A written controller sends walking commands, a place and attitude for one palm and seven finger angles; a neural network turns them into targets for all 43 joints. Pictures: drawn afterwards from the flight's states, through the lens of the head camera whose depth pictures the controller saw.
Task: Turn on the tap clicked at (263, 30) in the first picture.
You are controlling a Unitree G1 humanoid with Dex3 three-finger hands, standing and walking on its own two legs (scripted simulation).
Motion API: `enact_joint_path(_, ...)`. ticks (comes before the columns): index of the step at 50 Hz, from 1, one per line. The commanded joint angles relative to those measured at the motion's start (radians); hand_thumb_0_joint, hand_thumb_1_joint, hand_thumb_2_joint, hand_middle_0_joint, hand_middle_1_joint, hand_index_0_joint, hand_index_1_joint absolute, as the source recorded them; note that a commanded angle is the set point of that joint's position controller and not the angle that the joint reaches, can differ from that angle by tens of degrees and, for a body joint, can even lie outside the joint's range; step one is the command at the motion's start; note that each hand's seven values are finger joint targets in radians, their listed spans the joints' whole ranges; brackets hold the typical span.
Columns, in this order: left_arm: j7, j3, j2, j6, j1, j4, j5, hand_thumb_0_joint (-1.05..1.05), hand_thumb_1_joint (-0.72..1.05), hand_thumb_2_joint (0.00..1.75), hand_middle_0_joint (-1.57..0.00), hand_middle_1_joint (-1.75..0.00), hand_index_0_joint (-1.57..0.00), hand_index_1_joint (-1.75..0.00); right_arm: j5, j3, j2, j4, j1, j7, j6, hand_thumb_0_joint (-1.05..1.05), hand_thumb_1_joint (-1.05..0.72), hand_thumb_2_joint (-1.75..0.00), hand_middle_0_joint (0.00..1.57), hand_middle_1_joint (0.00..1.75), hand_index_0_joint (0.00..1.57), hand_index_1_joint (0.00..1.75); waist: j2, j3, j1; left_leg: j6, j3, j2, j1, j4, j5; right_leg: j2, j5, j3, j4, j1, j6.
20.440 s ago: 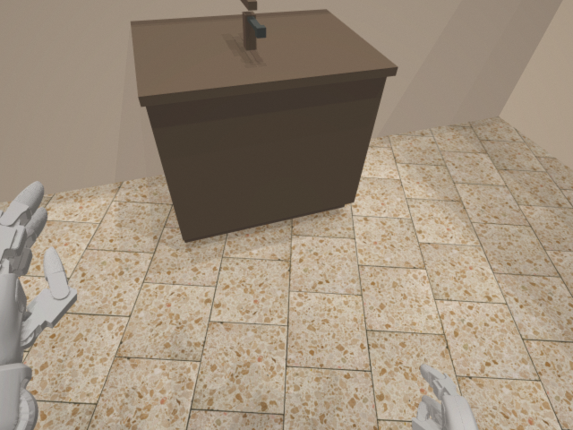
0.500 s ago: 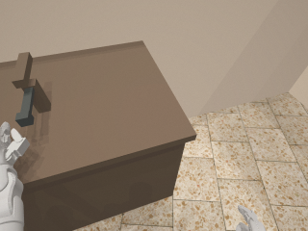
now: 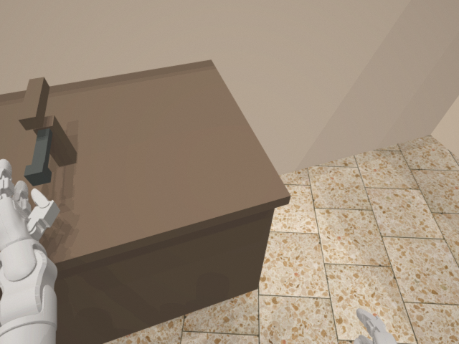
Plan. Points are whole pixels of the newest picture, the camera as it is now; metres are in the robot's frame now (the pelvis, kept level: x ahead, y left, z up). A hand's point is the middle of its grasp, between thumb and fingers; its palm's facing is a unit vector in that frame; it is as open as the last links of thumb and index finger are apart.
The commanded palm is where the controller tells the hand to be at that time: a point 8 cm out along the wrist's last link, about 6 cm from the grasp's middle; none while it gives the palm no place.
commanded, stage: push the lever round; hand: left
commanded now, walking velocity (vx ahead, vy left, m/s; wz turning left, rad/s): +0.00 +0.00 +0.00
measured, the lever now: (38, 174) +0.36 +0.36 +0.11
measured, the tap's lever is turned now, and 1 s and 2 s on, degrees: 0 6 40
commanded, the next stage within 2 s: none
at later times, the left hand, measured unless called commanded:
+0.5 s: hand (74, 198) +0.32 +0.28 +0.10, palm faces +0.70 -0.71 -0.04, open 7.9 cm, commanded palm +0.28 +0.31 +0.10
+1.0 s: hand (85, 190) +0.34 +0.27 +0.10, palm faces +0.80 -0.60 -0.04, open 8.1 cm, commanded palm +0.31 +0.28 +0.10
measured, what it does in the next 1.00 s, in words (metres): stands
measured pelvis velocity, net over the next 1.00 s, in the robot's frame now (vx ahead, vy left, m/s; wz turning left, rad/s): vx -0.01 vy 0.00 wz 0.02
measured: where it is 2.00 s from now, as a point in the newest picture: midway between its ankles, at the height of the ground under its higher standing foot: outside the picture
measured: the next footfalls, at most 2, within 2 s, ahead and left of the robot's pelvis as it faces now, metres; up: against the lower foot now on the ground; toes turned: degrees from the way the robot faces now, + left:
none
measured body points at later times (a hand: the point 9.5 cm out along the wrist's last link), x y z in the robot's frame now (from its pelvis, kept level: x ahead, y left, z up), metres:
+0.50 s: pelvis +0.00 +0.00 +0.00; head +0.02 +0.00 +0.45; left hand +0.28 +0.32 +0.10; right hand +0.16 -0.24 -0.10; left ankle +0.02 +0.14 -0.72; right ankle -0.01 -0.10 -0.72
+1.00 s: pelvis -0.01 +0.00 +0.00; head +0.01 +0.00 +0.45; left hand +0.29 +0.30 +0.10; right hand +0.16 -0.24 -0.11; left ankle +0.02 +0.14 -0.72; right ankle -0.01 -0.10 -0.72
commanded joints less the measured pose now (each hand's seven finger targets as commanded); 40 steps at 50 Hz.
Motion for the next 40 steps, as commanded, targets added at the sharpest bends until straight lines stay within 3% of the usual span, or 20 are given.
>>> enact_joint_path(1,0.05,0.011,0.221,-0.085,-0.258,-0.248,0.034,0.0,0.9,0.9,-0.15,-0.15,-0.15,-0.15,-0.01,-0.046,-0.13,-0.137,-0.076,-0.002,-0.055,0.0,-0.9,-0.9,0.2,0.3,0.2,0.3,0.006,-0.206,-0.003,0.058,0.035,-0.046,0.093,-0.087,0.153,0.007,0.213,0.023,-0.116,0.066,0.012)
enact_joint_path(5,0.095,-0.013,0.195,-0.085,-0.26,-0.285,0.059,0.0,0.9,0.9,-0.15,-0.15,-0.15,-0.15,-0.017,-0.045,-0.121,-0.138,-0.085,0.004,-0.05,0.0,-0.9,-0.9,0.2,0.3,0.2,0.3,0.055,-0.239,0.006,0.053,0.035,-0.046,0.113,-0.085,0.191,0.005,0.246,0.02,-0.101,0.082,0.006)
enact_joint_path(6,0.107,-0.023,0.183,-0.084,-0.27,-0.296,0.062,0.0,0.9,0.9,-0.15,-0.15,-0.15,-0.15,-0.018,-0.043,-0.12,-0.138,-0.085,0.006,-0.05,0.0,-0.9,-0.9,0.2,0.3,0.2,0.3,0.038,-0.236,0.001,0.052,0.034,-0.046,0.115,-0.084,0.197,0.005,0.255,0.017,-0.1,0.081,0.007)
enact_joint_path(8,0.134,0.022,0.221,-0.07,-0.243,-0.279,0.072,0.0,0.9,0.9,-0.15,-0.15,-0.15,-0.15,-0.021,-0.043,-0.121,-0.134,-0.09,0.005,-0.039,0.0,-0.9,-0.9,0.2,0.3,0.2,0.3,0.045,-0.226,0.017,0.052,0.036,-0.048,0.096,-0.085,0.199,0.003,0.257,0.02,-0.103,0.097,0.005)
enact_joint_path(10,0.149,0.005,0.187,-0.056,-0.235,-0.268,0.069,0.0,0.9,0.9,-0.15,-0.15,-0.15,-0.15,-0.022,-0.044,-0.117,-0.144,-0.096,0.009,-0.032,0.0,-0.9,-0.9,0.2,0.3,0.2,0.3,-0.003,-0.227,0.017,0.052,0.041,-0.047,0.088,-0.086,0.209,0.002,0.277,0.018,-0.104,0.11,0.008)
enact_joint_path(13,0.174,-0.017,0.168,-0.04,-0.266,-0.282,0.085,0.0,0.9,0.9,-0.15,-0.15,-0.15,-0.15,-0.02,-0.04,-0.113,-0.141,-0.109,0.008,-0.021,0.0,-0.9,-0.9,0.2,0.3,0.2,0.3,0.023,-0.202,0.009,0.051,0.042,-0.045,0.093,-0.091,0.198,0.002,0.256,0.018,-0.112,0.094,0.007)
enact_joint_path(15,0.188,-0.083,0.112,-0.041,-0.308,-0.306,0.097,0.0,0.9,0.9,-0.15,-0.15,-0.15,-0.15,-0.023,-0.04,-0.11,-0.144,-0.109,0.012,-0.024,0.0,-0.9,-0.9,0.2,0.3,0.2,0.3,0.033,-0.203,-0.005,0.049,0.037,-0.041,0.113,-0.089,0.203,0.002,0.252,0.013,-0.108,0.075,0.005)
enact_joint_path(18,0.214,-0.057,0.129,-0.04,-0.289,-0.302,0.104,0.0,0.9,0.9,-0.15,-0.15,-0.15,-0.15,-0.026,-0.043,-0.114,-0.136,-0.108,0.01,-0.021,0.0,-0.9,-0.9,0.2,0.3,0.2,0.3,0.016,-0.213,0.003,0.048,0.032,-0.041,0.113,-0.087,0.211,0.004,0.257,0.014,-0.108,0.087,0.002)
enact_joint_path(19,0.218,-0.101,0.083,-0.04,-0.294,-0.309,0.107,0.0,0.9,0.9,-0.15,-0.15,-0.15,-0.15,-0.029,-0.043,-0.111,-0.141,-0.11,0.014,-0.02,0.0,-0.9,-0.9,0.2,0.3,0.2,0.3,0.015,-0.229,-0.002,0.048,0.034,-0.042,0.124,-0.084,0.223,0.001,0.27,0.013,-0.102,0.086,0.004)
enact_joint_path(22,0.239,-0.106,0.078,-0.025,-0.312,-0.281,0.109,0.0,0.9,0.9,-0.15,-0.15,-0.15,-0.15,-0.029,-0.042,-0.112,-0.137,-0.118,0.013,-0.013,0.0,-0.9,-0.9,0.2,0.3,0.2,0.3,-0.01,-0.217,-0.004,0.048,0.035,-0.044,0.111,-0.084,0.203,0.0,0.254,0.014,-0.112,0.083,0.005)
enact_joint_path(23,0.253,-0.064,0.115,-0.021,-0.309,-0.275,0.115,0.0,0.9,0.9,-0.15,-0.15,-0.15,-0.15,-0.028,-0.043,-0.113,-0.13,-0.12,0.01,-0.007,0.0,-0.9,-0.9,0.2,0.3,0.2,0.3,-0.002,-0.208,0.004,0.048,0.034,-0.043,0.105,-0.088,0.2,-0.001,0.247,0.015,-0.115,0.087,0.003)
enact_joint_path(24,0.256,-0.106,0.076,-0.017,-0.328,-0.277,0.119,0.0,0.9,0.9,-0.15,-0.15,-0.15,-0.15,-0.028,-0.04,-0.108,-0.137,-0.126,0.011,-0.003,0.0,-0.9,-0.9,0.2,0.3,0.2,0.3,-0.003,-0.214,-0.005,0.048,0.036,-0.044,0.107,-0.088,0.196,-0.004,0.244,0.017,-0.115,0.085,0.005)
enact_joint_path(27,0.281,-0.113,0.072,0.0,-0.357,-0.253,0.128,0.0,0.9,0.9,-0.15,-0.15,-0.15,-0.15,-0.029,-0.04,-0.109,-0.135,-0.133,0.009,0.004,0.0,-0.9,-0.9,0.2,0.3,0.2,0.3,-0.019,-0.21,-0.006,0.049,0.037,-0.044,0.102,-0.088,0.187,-0.005,0.233,0.018,-0.124,0.084,0.005)
enact_joint_path(29,0.3,-0.127,0.061,0.002,-0.397,-0.262,0.144,0.0,0.9,0.9,-0.15,-0.15,-0.15,-0.15,-0.032,-0.038,-0.105,-0.131,-0.134,0.009,0.009,0.0,-0.9,-0.9,0.2,0.3,0.2,0.3,0.017,-0.221,-0.008,0.048,0.035,-0.045,0.115,-0.09,0.192,-0.007,0.233,0.017,-0.121,0.081,0.003)
enact_joint_path(32,0.322,-0.14,0.05,0.006,-0.422,-0.239,0.149,0.0,0.9,0.9,-0.15,-0.15,-0.15,-0.15,-0.036,-0.04,-0.107,-0.122,-0.132,0.008,0.014,0.0,-0.9,-0.9,0.2,0.3,0.2,0.3,-0.014,-0.232,-0.018,0.05,0.035,-0.044,0.114,-0.081,0.193,-0.007,0.241,0.019,-0.124,0.081,0.004)
enact_joint_path(33,0.331,-0.114,0.075,0.005,-0.421,-0.245,0.158,0.0,0.9,0.9,-0.15,-0.15,-0.15,-0.15,-0.037,-0.042,-0.108,-0.117,-0.134,0.006,0.018,0.0,-0.9,-0.9,0.2,0.3,0.2,0.3,0.008,-0.237,-0.009,0.048,0.034,-0.044,0.118,-0.084,0.195,-0.006,0.237,0.021,-0.123,0.086,0.002)
enact_joint_path(35,0.338,-0.175,0.017,0.007,-0.437,-0.242,0.162,0.0,0.9,0.9,-0.15,-0.15,-0.15,-0.15,-0.038,-0.04,-0.104,-0.123,-0.137,0.009,0.019,0.0,-0.9,-0.9,0.2,0.3,0.2,0.3,-0.008,-0.236,-0.018,0.048,0.033,-0.043,0.122,-0.083,0.196,-0.009,0.241,0.018,-0.124,0.081,0.003)
enact_joint_path(37,0.351,-0.176,0.017,0.007,-0.464,-0.23,0.166,0.0,0.9,0.9,-0.15,-0.15,-0.15,-0.15,-0.039,-0.04,-0.104,-0.115,-0.136,0.008,0.02,0.0,-0.9,-0.9,0.2,0.3,0.2,0.3,-0.013,-0.235,-0.02,0.048,0.03,-0.043,0.121,-0.085,0.189,-0.009,0.231,0.018,-0.127,0.08,0.002)
enact_joint_path(38,0.362,-0.136,0.048,0.011,-0.442,-0.207,0.171,0.0,0.9,0.9,-0.15,-0.15,-0.15,-0.15,-0.04,-0.042,-0.107,-0.109,-0.138,0.005,0.025,0.0,-0.9,-0.9,0.2,0.3,0.2,0.3,-0.014,-0.216,-0.012,0.049,0.031,-0.043,0.111,-0.088,0.178,-0.007,0.216,0.019,-0.134,0.079,0.002)
enact_joint_path(40,0.372,-0.205,-0.007,0.01,-0.512,-0.217,0.176,0.0,0.9,0.9,-0.15,-0.15,-0.15,-0.15,-0.038,-0.037,-0.101,-0.113,-0.146,0.007,0.026,0.0,-0.9,-0.9,0.2,0.3,0.2,0.3,-0.014,-0.215,-0.028,0.05,0.03,-0.043,0.118,-0.089,0.162,-0.011,0.2,0.019,-0.137,0.067,0.003)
